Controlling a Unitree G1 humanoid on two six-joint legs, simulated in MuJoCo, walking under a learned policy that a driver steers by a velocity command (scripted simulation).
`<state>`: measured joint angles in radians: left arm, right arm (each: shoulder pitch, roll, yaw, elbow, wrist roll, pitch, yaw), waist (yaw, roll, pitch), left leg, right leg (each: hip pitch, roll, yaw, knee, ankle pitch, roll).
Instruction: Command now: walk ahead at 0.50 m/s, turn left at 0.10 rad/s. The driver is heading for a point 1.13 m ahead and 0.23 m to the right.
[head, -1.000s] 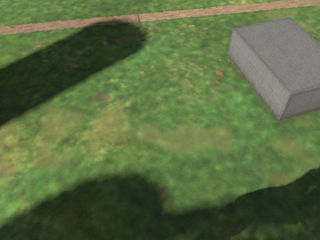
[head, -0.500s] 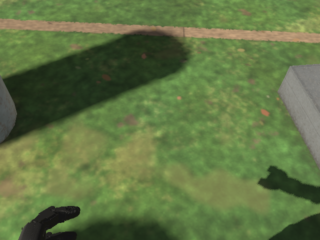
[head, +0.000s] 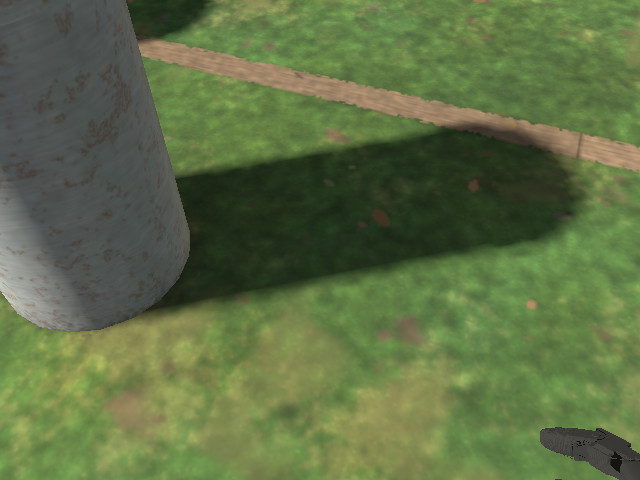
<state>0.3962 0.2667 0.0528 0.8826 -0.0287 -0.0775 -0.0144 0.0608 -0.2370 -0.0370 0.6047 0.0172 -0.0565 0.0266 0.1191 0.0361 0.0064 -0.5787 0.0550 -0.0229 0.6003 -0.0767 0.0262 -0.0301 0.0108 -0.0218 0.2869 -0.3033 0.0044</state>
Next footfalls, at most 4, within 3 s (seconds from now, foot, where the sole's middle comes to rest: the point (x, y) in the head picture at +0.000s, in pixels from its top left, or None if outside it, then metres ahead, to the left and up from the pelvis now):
0.06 left None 0.19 0.13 -0.78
0.54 right None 0.42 -0.08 -0.78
0.82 left None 0.34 0.17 -0.78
2.30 left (311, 330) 0.81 0.16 -0.78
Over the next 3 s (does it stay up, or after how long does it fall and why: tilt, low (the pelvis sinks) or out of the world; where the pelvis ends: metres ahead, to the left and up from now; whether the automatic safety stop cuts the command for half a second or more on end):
stays up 0.99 -0.05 -0.01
